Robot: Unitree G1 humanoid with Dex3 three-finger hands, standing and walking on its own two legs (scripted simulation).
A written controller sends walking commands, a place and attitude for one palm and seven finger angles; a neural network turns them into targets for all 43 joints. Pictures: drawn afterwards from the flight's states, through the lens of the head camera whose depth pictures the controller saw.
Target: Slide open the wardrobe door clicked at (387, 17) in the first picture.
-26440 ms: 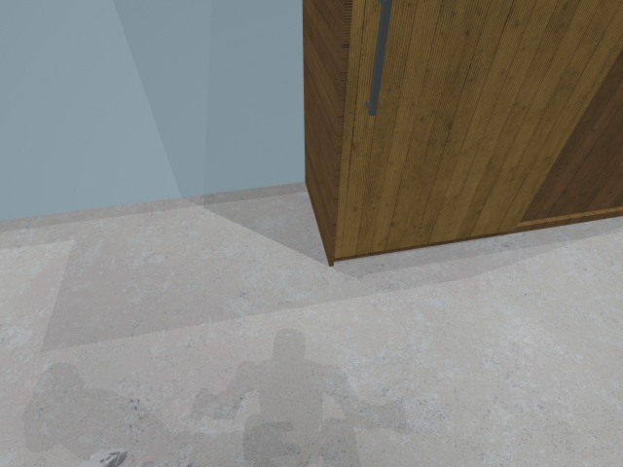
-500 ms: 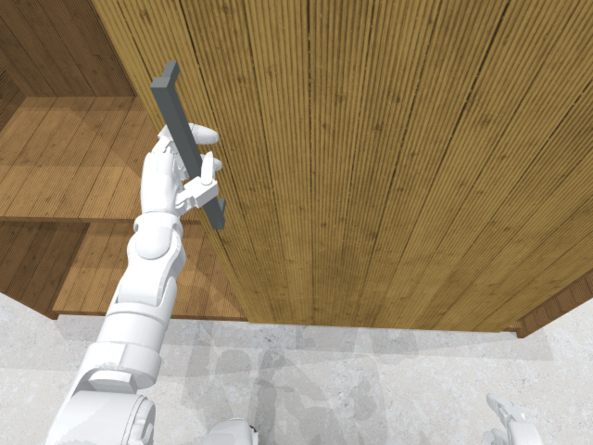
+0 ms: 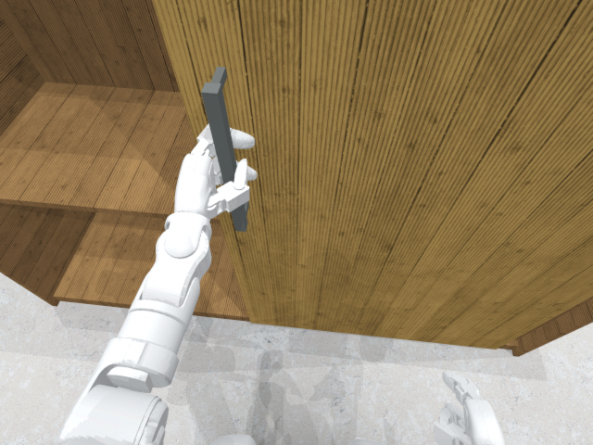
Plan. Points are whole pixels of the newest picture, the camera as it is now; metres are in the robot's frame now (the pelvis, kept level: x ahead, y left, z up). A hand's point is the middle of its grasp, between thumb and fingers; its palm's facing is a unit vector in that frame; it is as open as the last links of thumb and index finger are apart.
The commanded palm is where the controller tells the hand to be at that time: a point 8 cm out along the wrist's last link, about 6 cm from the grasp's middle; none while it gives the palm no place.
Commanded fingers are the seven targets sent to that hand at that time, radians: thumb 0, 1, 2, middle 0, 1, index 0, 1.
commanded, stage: stop walking and hold the door there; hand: left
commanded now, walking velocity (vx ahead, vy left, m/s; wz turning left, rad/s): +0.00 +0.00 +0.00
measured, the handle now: (232, 163) +0.45 +0.14 +0.09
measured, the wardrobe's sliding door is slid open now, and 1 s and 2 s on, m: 0.70 0.70 0.70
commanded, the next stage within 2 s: loosen the grip on the handle in 0.20 s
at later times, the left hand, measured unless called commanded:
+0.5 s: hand (241, 188) +0.40 +0.11 +0.10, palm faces +0.09 -0.99 -0.11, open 7.1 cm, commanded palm +0.37 +0.15 +0.10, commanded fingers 0.00 -0.43 0.26 -0.44 -1.38 -0.44 -1.38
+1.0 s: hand (243, 191) +0.40 +0.11 +0.09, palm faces +0.05 -0.99 -0.13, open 14.2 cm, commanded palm +0.38 +0.17 +0.09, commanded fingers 0.00 -0.55 0.20 -0.25 -1.15 -0.25 -1.15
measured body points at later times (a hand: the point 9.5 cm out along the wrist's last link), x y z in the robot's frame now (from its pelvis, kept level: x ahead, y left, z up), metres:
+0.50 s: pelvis -0.03 -0.02 +0.00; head -0.01 -0.02 +0.45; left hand +0.39 +0.17 +0.11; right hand +0.09 -0.28 -0.10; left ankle -0.01 +0.11 -0.73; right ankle -0.01 -0.12 -0.73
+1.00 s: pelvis -0.05 -0.01 -0.01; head -0.01 -0.01 +0.44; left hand +0.40 +0.17 +0.10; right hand -0.01 -0.27 -0.13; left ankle -0.01 +0.11 -0.73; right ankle -0.01 -0.12 -0.73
